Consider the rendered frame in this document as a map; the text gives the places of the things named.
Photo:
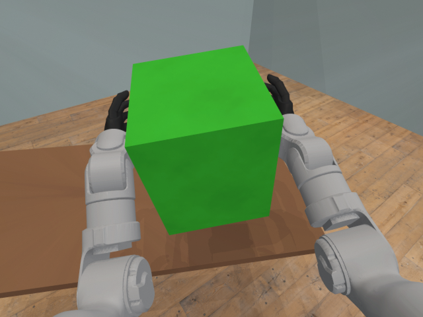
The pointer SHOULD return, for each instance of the carton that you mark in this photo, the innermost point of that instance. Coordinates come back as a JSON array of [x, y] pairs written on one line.
[[203, 133]]

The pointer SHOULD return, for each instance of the robot right upper arm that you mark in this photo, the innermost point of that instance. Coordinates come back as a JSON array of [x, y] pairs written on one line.
[[358, 263]]

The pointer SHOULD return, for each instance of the right robot forearm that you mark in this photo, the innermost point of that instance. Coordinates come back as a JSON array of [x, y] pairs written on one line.
[[329, 201]]

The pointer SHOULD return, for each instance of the robot left hand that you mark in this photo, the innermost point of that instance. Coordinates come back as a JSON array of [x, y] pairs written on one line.
[[116, 117]]

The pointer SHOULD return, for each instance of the robot right hand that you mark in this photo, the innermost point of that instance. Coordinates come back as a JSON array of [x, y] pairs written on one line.
[[279, 94]]

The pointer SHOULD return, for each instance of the left robot forearm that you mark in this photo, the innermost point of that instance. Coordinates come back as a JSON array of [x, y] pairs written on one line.
[[109, 200]]

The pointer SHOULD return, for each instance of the table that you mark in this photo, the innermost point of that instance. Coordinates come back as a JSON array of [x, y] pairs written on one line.
[[43, 214]]

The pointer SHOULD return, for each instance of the robot left upper arm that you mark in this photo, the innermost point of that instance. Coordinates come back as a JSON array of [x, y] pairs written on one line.
[[114, 287]]

